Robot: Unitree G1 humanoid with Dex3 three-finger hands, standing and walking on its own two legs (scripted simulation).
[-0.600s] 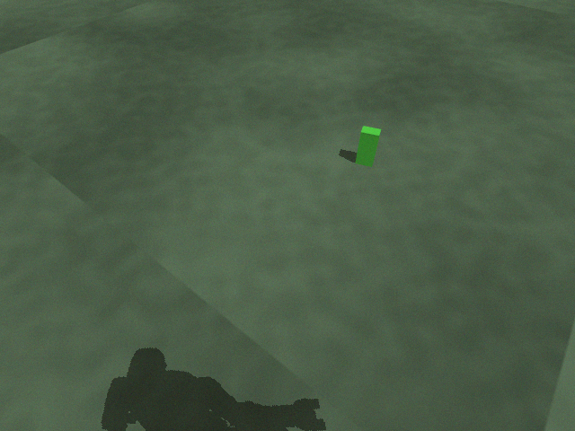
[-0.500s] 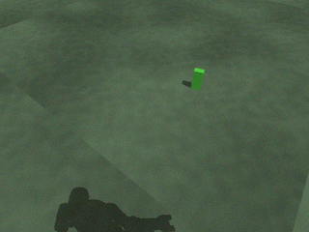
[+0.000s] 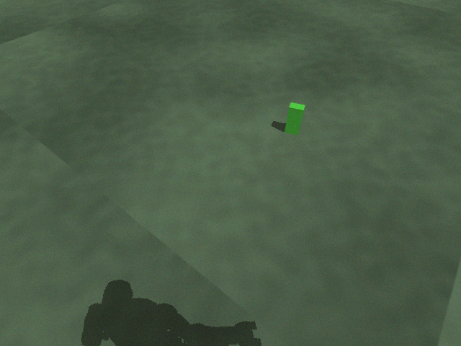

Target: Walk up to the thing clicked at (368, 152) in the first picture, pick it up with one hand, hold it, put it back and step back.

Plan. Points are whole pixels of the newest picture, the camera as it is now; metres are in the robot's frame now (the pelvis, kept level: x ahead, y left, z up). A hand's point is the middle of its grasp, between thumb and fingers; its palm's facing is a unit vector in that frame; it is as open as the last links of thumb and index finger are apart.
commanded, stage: stand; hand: left
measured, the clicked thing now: (294, 119) +1.51 -0.40 -0.68
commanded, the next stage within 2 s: walk up in 0.52 s
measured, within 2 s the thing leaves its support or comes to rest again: neither
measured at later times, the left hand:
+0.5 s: hand out of the picture +0.08 +0.25 -0.16, palm faces -0.02 -0.94 -0.34, open 7.4 cm
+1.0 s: hand (166, 302) +0.23 +0.15 -0.14, palm faces -0.15 -0.91 -0.39, open 7.3 cm
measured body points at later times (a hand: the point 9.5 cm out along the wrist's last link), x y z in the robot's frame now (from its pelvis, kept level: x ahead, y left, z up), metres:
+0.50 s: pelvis +0.01 +0.00 +0.00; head +0.02 +0.00 +0.45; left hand +0.08 +0.30 -0.13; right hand +0.08 -0.30 -0.14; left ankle -0.01 +0.12 -0.75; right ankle -0.01 -0.12 -0.75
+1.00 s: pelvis +0.13 -0.11 -0.03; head +0.12 -0.14 +0.42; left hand +0.24 +0.20 -0.12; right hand +0.14 -0.46 -0.15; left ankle +0.07 +0.04 -0.67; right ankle +0.14 -0.23 -0.75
